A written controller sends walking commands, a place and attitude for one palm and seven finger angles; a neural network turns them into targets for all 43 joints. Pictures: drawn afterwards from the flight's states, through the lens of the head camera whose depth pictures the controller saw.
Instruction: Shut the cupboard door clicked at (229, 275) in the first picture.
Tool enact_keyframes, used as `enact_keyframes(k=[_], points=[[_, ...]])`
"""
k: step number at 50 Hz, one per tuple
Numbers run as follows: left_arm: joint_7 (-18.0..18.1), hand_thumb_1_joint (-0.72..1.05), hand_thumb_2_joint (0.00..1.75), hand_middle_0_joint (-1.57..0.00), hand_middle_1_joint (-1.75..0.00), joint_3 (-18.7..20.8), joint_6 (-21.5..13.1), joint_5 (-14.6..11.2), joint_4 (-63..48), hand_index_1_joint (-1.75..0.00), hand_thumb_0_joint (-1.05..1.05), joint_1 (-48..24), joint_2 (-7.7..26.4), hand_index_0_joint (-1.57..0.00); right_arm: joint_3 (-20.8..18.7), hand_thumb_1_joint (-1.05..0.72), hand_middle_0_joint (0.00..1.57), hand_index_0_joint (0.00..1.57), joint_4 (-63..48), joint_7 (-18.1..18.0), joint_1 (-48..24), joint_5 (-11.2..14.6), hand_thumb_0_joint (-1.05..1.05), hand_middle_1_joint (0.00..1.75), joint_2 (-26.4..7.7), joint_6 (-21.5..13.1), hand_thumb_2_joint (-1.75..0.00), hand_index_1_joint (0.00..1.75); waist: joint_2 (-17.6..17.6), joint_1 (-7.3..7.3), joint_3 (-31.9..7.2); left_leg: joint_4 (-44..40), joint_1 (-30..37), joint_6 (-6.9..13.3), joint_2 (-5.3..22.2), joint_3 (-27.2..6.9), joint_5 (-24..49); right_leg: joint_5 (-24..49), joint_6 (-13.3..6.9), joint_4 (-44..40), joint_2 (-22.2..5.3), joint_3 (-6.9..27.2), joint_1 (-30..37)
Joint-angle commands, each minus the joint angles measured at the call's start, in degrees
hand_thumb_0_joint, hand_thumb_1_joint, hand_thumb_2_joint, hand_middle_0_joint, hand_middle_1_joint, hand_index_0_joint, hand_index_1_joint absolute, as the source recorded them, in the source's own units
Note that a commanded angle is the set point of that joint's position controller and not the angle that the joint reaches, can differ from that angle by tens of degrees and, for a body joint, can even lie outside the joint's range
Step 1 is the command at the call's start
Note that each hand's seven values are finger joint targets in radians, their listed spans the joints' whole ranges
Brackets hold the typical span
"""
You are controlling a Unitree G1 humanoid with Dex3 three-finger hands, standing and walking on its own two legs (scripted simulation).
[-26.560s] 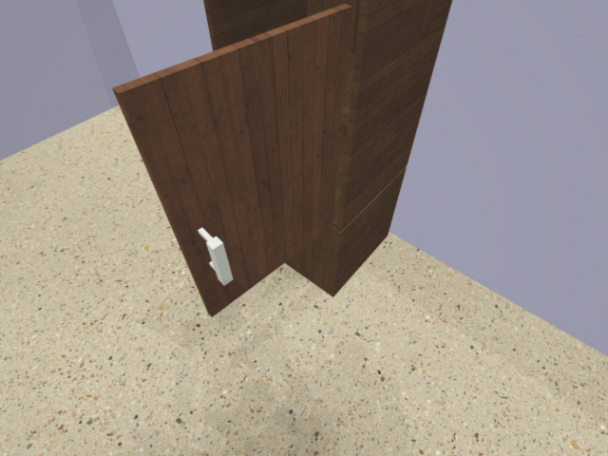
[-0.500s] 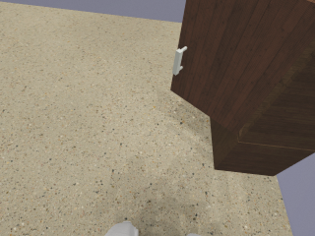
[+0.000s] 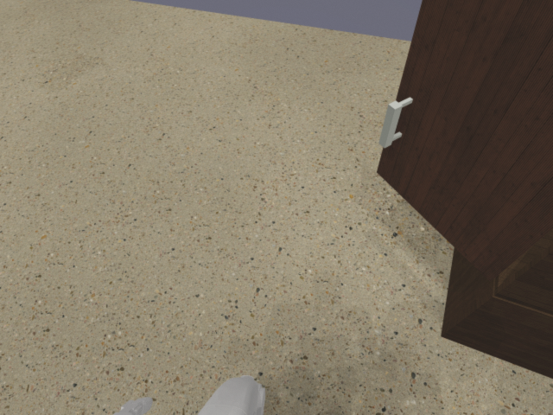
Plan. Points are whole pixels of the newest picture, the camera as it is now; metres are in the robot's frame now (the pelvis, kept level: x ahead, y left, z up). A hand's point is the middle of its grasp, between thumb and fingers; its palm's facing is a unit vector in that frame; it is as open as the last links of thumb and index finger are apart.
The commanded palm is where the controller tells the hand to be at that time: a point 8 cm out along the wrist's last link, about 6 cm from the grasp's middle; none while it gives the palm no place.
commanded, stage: walk to a spot facing it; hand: left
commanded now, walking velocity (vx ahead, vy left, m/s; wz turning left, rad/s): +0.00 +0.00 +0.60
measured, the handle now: (396, 122) +0.75 -0.26 -0.10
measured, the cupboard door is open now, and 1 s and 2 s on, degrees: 53 53 53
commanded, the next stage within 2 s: none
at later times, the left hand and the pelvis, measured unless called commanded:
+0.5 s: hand out of the picture +0.00 +0.26 -0.17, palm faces +0.36 -0.90 -0.25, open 7.4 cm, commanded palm none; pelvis +0.01 +0.03 +0.00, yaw +19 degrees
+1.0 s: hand out of the picture +0.00 +0.20 -0.15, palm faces +0.57 -0.78 -0.26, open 7.4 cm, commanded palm none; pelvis +0.04 -0.01 +0.00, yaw +38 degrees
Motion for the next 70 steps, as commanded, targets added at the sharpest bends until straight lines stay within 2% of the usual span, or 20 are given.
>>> enact_keyframes(k=[1, 9, 13, 14, 15, 16, 21, 34, 35, 37, 38, 43, 51, 55, 56, 57, 58, 59, 63, 70], points=[[0.9, 0.90, 0.90, -0.20, -0.30, 2.9, -2.1, -0.1, -3.7, -0.30, 0.00, 3.6, 10.2, -0.20, -0.2, -0.90, 0.20, 0.20, -4.5, 0.5, -1.4, 0.1, 0.00, 0.30, -2.7, -0.5, -0.90, 0.30, -14.4, 1.51, -7.4, 0.7, -2.8, -1.0, 3.4, 2.3, 1.2, 38.6, -5.1, -7.4, -14.1, 4.8, 12.1], [0.7, 0.90, 0.90, -0.20, -0.30, 4.1, -1.6, 0.5, -1.6, -0.30, 0.00, 9.8, 12.0, -0.20, 1.1, -0.90, 0.20, 0.20, -5.7, 0.6, -7.3, 0.4, 0.00, 0.30, -1.0, -1.0, -0.90, 0.30, -15.1, 4.78, -7.8, -18.9, 3.2, 0.4, 4.0, 7.2, -2.3, 42.4, -6.0, -4.2, -17.3, 1.1, 16.8], [0.2, 0.90, 0.90, -0.20, -0.30, 4.5, -1.4, -0.1, -1.5, -0.30, 0.00, 7.7, 12.7, -0.20, 0.5, -0.90, 0.20, 0.20, -4.1, 0.5, 0.4, 0.3, 0.00, 0.30, -3.4, -2.0, -0.90, 0.30, -10.8, 0.34, -10.6, -38.2, 21.4, 2.4, 3.1, 7.8, 11.1, 35.4, -1.6, 6.6, -16.4, -4.5, 7.3], [0.0, 0.90, 0.90, -0.20, -0.30, 4.2, -1.1, -0.5, -2.4, -0.30, 0.00, 7.9, 10.8, -0.20, -0.6, -0.90, 0.20, 0.20, -3.1, 0.4, 4.9, -0.1, 0.00, 0.30, -8.4, -2.6, -0.90, 0.30, 1.3, -2.12, -14.5, -42.2, 33.7, 5.8, 11.7, -3.3, 27.0, 19.0, 2.1, 17.8, -11.9, -7.5, -4.2], [-0.2, 0.90, 0.90, -0.20, -0.30, 2.6, -1.0, -0.8, -5.1, -0.30, 0.00, 4.7, 7.0, -0.20, -2.2, -0.90, 0.20, 0.20, -2.4, -0.3, 9.2, 0.1, 0.00, 0.30, -14.3, -2.7, -0.90, 0.30, 16.9, -4.54, -15.2, -42.5, 40.1, 14.5, 26.4, -22.4, 55.1, -20.3, 5.8, 29.8, -3.9, -5.6, -19.6], [0.3, 0.90, 0.90, -0.20, -0.30, 2.4, -0.1, -0.2, -6.1, -0.30, 0.00, 1.5, 8.4, -0.20, -1.9, -0.90, 0.20, 0.20, -1.1, -0.8, 10.9, 0.5, 0.00, 0.30, -13.9, -2.1, -0.90, 0.30, 10.0, -4.91, -15.2, -41.4, 37.8, 17.5, 27.8, -18.9, 56.8, -20.4, 4.5, 33.5, -4.7, 1.4, -20.1], [-0.6, 0.90, 0.90, -0.20, -0.30, 3.2, 0.5, -0.2, -3.5, -0.30, 0.00, 0.8, 8.7, -0.20, 0.0, -0.90, 0.20, 0.20, -4.4, -2.4, 0.9, -0.1, 0.00, 0.30, -9.0, -2.8, -0.90, 0.30, 7.2, -0.13, -7.3, -42.9, 26.7, 12.7, 16.8, -10.1, 45.4, -6.6, 5.9, 34.5, -3.6, 3.5, -18.5], [-0.6, 0.90, 0.90, -0.20, -0.30, 2.9, -0.8, -0.8, -4.2, -0.30, 0.00, 3.4, 7.9, -0.20, -1.3, -0.90, 0.20, 0.20, -5.3, -1.7, -1.2, -0.1, 0.00, 0.30, -9.1, -2.3, -0.90, 0.30, 6.0, 3.47, -8.6, -38.2, 13.4, 9.7, 10.8, -16.4, 30.4, 4.5, 5.0, 0.0, 2.5, 1.6, 4.2], [-0.3, 0.90, 0.90, -0.20, -0.30, 3.2, -1.5, -0.6, -3.8, -0.30, 0.00, 5.4, 9.8, -0.20, -1.1, -0.90, 0.20, 0.20, -5.3, -1.4, -0.5, 0.4, 0.00, 0.30, -7.3, -2.4, -0.90, 0.30, 0.8, 4.35, -10.2, -34.0, 9.2, 7.0, 7.5, -14.9, 22.7, 10.0, 4.5, -7.9, -0.6, 4.1, 11.3], [0.4, 0.90, 0.90, -0.20, -0.30, 4.3, -2.0, 0.4, -4.2, -0.30, 0.00, 6.3, 17.1, -0.20, -1.2, -0.90, 0.20, 0.20, -6.3, -1.1, 2.3, 0.6, 0.00, 0.30, -3.7, -2.3, -0.90, 0.30, -20.6, 4.45, -11.7, -6.1, -0.7, 1.1, -2.3, -1.6, -12.6, 21.1, -6.6, -14.3, -25.9, 25.9, 12.7], [0.4, 0.90, 0.90, -0.20, -0.30, 3.6, -1.8, 0.1, -4.7, -0.30, 0.00, 3.9, 15.0, -0.20, -1.3, -0.90, 0.20, 0.20, -5.5, -0.8, 3.3, 0.1, 0.00, 0.30, -4.5, -1.6, -0.90, 0.30, -14.2, 2.82, -9.7, 3.3, 0.3, 1.7, 0.5, -3.7, -10.3, 17.7, -8.7, -13.8, -24.9, 21.6, 6.6], [0.7, 0.90, 0.90, -0.20, -0.30, 2.3, -2.0, -0.3, -5.9, -0.30, 0.00, -0.7, 9.5, -0.20, -0.3, -0.90, 0.20, 0.20, -2.9, 0.5, 2.6, 0.2, 0.00, 0.30, -3.0, -0.7, -0.90, 0.30, -15.0, 0.04, -7.1, 5.2, -0.7, -0.9, 3.9, 0.7, 1.0, 33.2, -4.5, -9.3, -14.7, 3.0, 7.9], [0.6, 0.90, 0.90, -0.20, -0.30, 4.0, -1.6, 0.4, -3.0, -0.30, 0.00, 6.8, 12.5, -0.20, 1.0, -0.90, 0.20, 0.20, -4.1, 0.7, -3.3, 0.5, 0.00, 0.30, -0.7, -1.2, -0.90, 0.30, -15.2, 4.08, -8.3, -17.9, 4.7, -0.1, 4.2, 7.1, -2.8, 38.4, -5.5, -5.3, -17.8, -1.2, 14.9], [-0.4, 0.90, 0.90, -0.20, -0.30, 4.7, -1.5, 0.1, -2.4, -0.30, 0.00, 5.7, 13.3, -0.20, 0.8, -0.90, 0.20, 0.20, -3.4, 0.7, 2.0, 0.2, 0.00, 0.30, -2.7, -2.6, -0.90, 0.30, -11.9, 1.22, -10.4, -34.8, 19.5, 2.2, 3.2, 9.4, 4.0, 13.4, -2.1, -1.1, -18.1, -4.0, 6.6], [-0.9, 0.90, 0.90, -0.20, -0.30, 4.5, -1.3, -0.3, -2.6, -0.30, 0.00, 4.7, 12.1, -0.20, -0.1, -0.90, 0.20, 0.20, -2.1, 0.7, 7.2, 0.0, 0.00, 0.30, -6.0, -3.1, -0.90, 0.30, -3.5, -2.11, -11.8, -41.6, 30.4, 4.0, 5.4, 3.7, 5.1, 0.6, 0.7, 7.8, -15.2, -6.8, -3.2], [-1.6, 0.90, 0.90, -0.20, -0.30, 3.6, -1.1, -0.5, -5.1, -0.30, 0.00, 2.8, 7.6, -0.20, -2.1, -0.90, 0.20, 0.20, -1.5, 0.5, 12.1, -0.7, 0.00, 0.30, -13.4, -3.4, -0.90, 0.30, 17.9, -5.12, -11.7, -46.8, 39.0, 10.8, 21.4, -21.5, 5.2, -19.7, 5.1, 24.8, -5.5, -10.1, -21.8], [-1.5, 0.90, 0.90, -0.20, -0.30, 2.4, -1.0, 0.2, -8.3, -0.30, 0.00, -4.9, 7.2, -0.20, -2.4, -0.90, 0.20, 0.20, 0.2, -0.3, 17.2, -0.5, 0.00, 0.30, -15.2, -3.4, -0.90, 0.30, 14.9, -8.16, -9.4, -50.1, 38.1, 16.0, 26.9, -28.9, 10.1, -21.2, 4.5, 32.3, -3.7, -2.3, -29.8], [-1.7, 0.90, 0.90, -0.20, -0.30, 2.7, -1.2, 0.3, -8.7, -0.30, 0.00, -6.9, 8.3, -0.20, -1.6, -0.90, 0.20, 0.20, 0.4, -0.7, 16.2, -0.4, 0.00, 0.30, -13.7, -3.5, -0.90, 0.30, 9.2, -6.65, -5.9, -51.4, 33.5, 16.4, 25.9, -25.3, 5.2, -16.5, 3.7, 33.2, -6.0, 1.3, -29.6], [-3.0, 0.90, 0.90, -0.20, -0.30, 3.2, -1.5, 0.3, -3.7, -0.30, 0.00, -2.8, 8.8, -0.20, 0.8, -0.90, 0.20, 0.20, -2.5, -1.9, 6.9, -0.2, 0.00, 0.30, -8.1, -5.3, -0.90, 0.30, 7.6, -0.95, -1.8, -51.5, 26.0, 12.4, 16.7, -15.3, 13.5, -1.3, 4.7, 35.9, -5.0, 3.1, -25.5], [-3.3, 0.90, 0.90, -0.20, -0.30, 2.3, -2.0, 0.1, -3.6, -0.30, 0.00, -4.8, 7.7, -0.20, 0.9, -0.90, 0.20, 0.20, 0.1, -2.0, 11.6, 0.4, 0.00, 0.30, -7.3, -6.8, -0.90, 0.30, 2.4, -0.64, -2.6, -52.7, 32.5, 14.6, 14.9, -13.3, 23.4, 5.9, 6.3, 28.3, -3.9, 3.1, -28.1]])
